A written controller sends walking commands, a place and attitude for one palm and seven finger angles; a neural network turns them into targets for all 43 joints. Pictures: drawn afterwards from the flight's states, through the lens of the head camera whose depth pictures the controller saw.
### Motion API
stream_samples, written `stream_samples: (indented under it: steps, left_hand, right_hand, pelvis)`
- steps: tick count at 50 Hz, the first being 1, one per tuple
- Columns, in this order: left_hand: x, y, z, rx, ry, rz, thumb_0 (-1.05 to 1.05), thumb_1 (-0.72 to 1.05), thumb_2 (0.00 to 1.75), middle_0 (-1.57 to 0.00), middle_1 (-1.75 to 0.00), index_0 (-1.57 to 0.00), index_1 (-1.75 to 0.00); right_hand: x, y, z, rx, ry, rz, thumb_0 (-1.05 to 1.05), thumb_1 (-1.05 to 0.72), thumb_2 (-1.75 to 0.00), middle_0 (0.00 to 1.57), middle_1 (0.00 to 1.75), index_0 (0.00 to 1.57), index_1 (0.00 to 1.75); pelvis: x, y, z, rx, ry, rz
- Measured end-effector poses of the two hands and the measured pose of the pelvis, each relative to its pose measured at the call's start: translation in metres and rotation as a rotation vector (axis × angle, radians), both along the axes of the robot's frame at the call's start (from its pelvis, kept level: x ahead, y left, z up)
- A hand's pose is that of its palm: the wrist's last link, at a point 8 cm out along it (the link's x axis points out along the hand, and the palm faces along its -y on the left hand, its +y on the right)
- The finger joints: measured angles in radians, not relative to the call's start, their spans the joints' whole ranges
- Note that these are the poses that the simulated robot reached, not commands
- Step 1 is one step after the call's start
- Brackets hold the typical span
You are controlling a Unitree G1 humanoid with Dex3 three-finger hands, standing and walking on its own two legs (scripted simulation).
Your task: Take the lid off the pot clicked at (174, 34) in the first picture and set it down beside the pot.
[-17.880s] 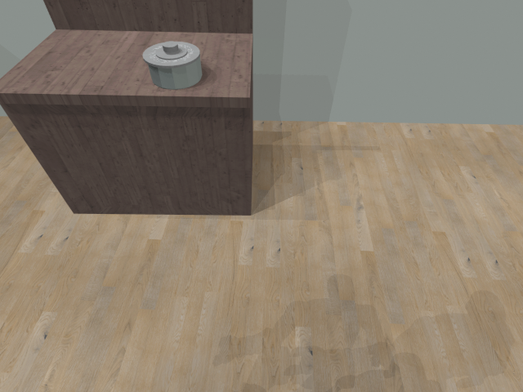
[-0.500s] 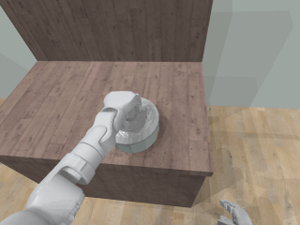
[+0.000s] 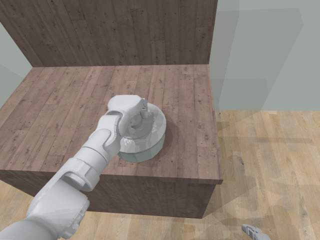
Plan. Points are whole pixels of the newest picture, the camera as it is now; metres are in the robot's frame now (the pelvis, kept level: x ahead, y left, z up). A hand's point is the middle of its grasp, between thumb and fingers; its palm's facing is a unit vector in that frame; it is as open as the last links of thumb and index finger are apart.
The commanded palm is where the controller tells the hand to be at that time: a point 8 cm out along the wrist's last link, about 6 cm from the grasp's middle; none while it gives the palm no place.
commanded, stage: lift the lid straight up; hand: left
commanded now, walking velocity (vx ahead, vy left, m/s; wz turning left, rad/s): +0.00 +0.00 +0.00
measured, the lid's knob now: (133, 120) +0.44 +0.09 +0.02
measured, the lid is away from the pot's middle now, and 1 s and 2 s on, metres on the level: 0.01 0.00 0.01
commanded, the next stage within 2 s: move the lid sideways beside the pot in 1.80 s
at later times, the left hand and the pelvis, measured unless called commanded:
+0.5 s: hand (123, 114) +0.41 +0.10 +0.09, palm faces -0.27 -0.02 -0.96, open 8.0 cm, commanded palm +0.40 +0.10 +0.17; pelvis +0.00 +0.00 +0.00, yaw +1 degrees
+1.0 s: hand (121, 103) +0.41 +0.09 +0.13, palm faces -0.21 -0.01 -0.98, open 8.0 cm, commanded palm +0.39 +0.10 +0.21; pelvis +0.00 +0.00 +0.00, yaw +2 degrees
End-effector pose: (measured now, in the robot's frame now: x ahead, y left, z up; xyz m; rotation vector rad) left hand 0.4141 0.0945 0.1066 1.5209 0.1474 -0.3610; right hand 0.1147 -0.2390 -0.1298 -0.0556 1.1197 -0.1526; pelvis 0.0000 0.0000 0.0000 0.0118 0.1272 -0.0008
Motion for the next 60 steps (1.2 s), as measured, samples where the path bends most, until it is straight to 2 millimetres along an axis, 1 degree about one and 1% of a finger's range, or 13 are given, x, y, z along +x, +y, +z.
stream_samples:
  steps: [4,8,13,22,29,44,60]
  left_hand:
    - [0.001,0.002,0.003,-0.019,-0.006,0.007,0.02,0.11,0.9,-0.68,-0.9,-0.7,-0.9]
    - [0.001,0.002,0.013,-0.021,-0.045,-0.001,0.02,0.11,0.9,-0.68,-0.9,-0.7,-0.9]
    - [-0.002,0.005,0.019,-0.013,-0.06,0.022,0.02,0.11,0.9,-0.68,-0.9,-0.7,-0.9]
    - [-0.006,0.008,0.032,-0.003,-0.054,0.019,0.02,0.11,0.9,-0.69,-0.89,-0.7,-0.9]
    - [-0.007,0.006,0.047,-0.014,-0.077,0.0,0.02,0.11,0.9,-0.69,-0.89,-0.7,-0.9]
    - [-0.011,0.005,0.07,0.0,-0.118,0.005,0.01,0.1,0.91,-0.69,-0.89,-0.7,-0.9]
    - [-0.006,-0.004,0.096,0.009,-0.133,0.005,0.01,0.1,0.91,-0.69,-0.89,-0.7,-0.9]
  right_hand:
    - [0.0,0.0,0.0,-0.004,0.002,-0.001,0.0,-0.91,-0.9,0.2,0.3,0.2,0.3]
    - [0.005,0.002,0.001,0.005,-0.014,0.007,0.0,-0.91,-0.9,0.2,0.3,0.2,0.3]
    - [0.018,0.008,0.003,0.026,-0.037,0.032,0.0,-0.91,-0.9,0.19,0.3,0.2,0.3]
    - [0.051,0.018,0.013,0.036,-0.122,0.077,0.0,-0.91,-0.9,0.2,0.3,0.2,0.3]
    - [0.063,0.024,0.017,0.048,-0.151,0.106,0.0,-0.91,-0.9,0.2,0.3,0.2,0.3]
    - [0.061,0.029,0.016,0.068,-0.15,0.128,0.0,-0.91,-0.9,0.2,0.3,0.2,0.3]
    - [0.053,0.021,0.017,0.054,-0.161,0.121,0.01,-0.91,-0.9,0.2,0.3,0.2,0.3]
  pelvis:
    - [0.001,0.0,0.001,0.0,-0.007,-0.002]
    - [0.002,0.001,0.002,-0.001,-0.01,0.001]
    - [0.003,0.002,0.002,-0.002,-0.015,0.004]
    - [0.003,0.003,0.002,-0.002,-0.03,0.016]
    - [0.003,0.004,0.003,-0.001,-0.036,0.024]
    - [0.0,0.004,0.003,0.0,-0.053,0.027]
    - [-0.006,0.001,0.004,0.006,-0.066,0.025]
